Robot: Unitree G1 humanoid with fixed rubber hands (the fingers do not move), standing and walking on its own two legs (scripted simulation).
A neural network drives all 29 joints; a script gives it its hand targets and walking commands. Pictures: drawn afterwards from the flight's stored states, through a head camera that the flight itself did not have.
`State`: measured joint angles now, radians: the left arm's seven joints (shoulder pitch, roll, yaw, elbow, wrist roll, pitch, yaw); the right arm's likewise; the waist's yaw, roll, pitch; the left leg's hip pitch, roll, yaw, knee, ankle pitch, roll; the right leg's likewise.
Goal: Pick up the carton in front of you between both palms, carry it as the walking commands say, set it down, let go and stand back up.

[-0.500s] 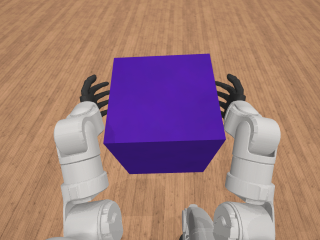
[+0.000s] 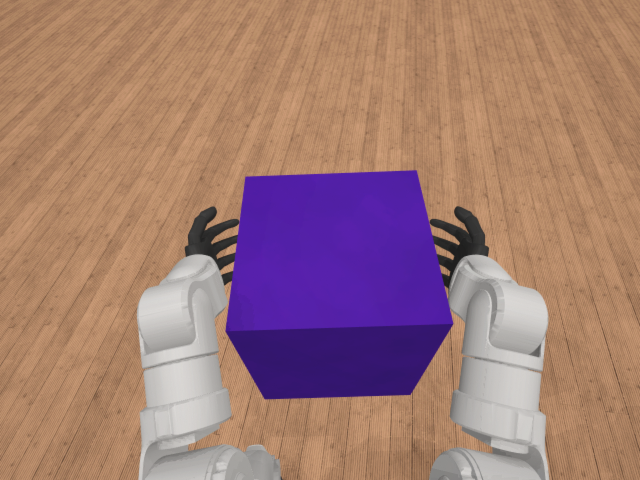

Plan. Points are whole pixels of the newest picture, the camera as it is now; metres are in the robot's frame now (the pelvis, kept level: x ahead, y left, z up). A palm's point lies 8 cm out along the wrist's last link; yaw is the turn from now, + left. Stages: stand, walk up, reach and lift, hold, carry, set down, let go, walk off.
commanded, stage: carry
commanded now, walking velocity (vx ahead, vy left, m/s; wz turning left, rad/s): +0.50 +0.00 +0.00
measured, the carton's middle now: (334, 294) +0.34 +0.00 +0.01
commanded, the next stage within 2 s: none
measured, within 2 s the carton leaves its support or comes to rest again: neither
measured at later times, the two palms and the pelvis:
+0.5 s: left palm (211, 145) +0.57 +0.19 +0.09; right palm (406, 142) +0.55 -0.11 +0.09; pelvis +0.33 +0.04 +0.00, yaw -1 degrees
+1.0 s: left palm (260, 54) +0.86 +0.14 +0.08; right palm (407, 50) +0.87 -0.16 +0.07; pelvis +0.65 -0.02 +0.00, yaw +1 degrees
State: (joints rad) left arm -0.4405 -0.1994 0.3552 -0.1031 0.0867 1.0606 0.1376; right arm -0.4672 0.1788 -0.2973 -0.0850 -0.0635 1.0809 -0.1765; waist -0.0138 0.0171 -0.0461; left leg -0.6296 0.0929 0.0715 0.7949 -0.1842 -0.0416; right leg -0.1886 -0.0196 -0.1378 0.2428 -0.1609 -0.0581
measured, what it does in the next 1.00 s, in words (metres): walks ahead: left foot, then right foot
